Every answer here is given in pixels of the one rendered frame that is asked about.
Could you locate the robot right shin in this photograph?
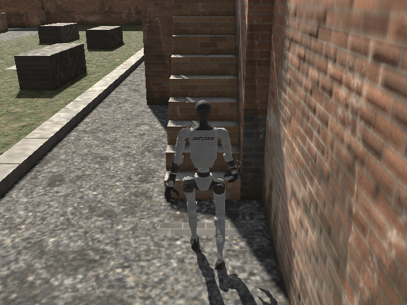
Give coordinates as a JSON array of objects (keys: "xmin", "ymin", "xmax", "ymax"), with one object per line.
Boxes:
[{"xmin": 216, "ymin": 217, "xmax": 225, "ymax": 262}]

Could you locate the right robot hand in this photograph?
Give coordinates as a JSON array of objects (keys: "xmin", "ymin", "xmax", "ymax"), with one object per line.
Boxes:
[{"xmin": 223, "ymin": 171, "xmax": 238, "ymax": 183}]

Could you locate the robot left upper arm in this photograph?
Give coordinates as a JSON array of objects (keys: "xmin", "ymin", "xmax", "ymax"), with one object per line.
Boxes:
[{"xmin": 174, "ymin": 128, "xmax": 190, "ymax": 164}]

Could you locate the robot left forearm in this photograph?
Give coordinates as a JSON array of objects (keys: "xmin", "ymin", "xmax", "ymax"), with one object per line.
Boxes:
[{"xmin": 166, "ymin": 154, "xmax": 180, "ymax": 187}]

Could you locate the robot right upper arm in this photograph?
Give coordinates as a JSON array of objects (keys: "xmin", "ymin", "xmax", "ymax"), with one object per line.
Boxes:
[{"xmin": 216, "ymin": 128, "xmax": 233, "ymax": 162}]

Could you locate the robot right forearm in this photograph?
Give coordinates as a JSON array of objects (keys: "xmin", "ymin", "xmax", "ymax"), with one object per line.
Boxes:
[{"xmin": 227, "ymin": 152, "xmax": 238, "ymax": 174}]

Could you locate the left robot hand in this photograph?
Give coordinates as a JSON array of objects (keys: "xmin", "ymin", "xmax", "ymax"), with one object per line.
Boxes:
[{"xmin": 165, "ymin": 186, "xmax": 179, "ymax": 204}]

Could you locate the humanoid robot torso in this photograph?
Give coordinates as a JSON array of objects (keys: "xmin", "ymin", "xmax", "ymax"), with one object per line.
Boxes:
[{"xmin": 188, "ymin": 125, "xmax": 218, "ymax": 191}]

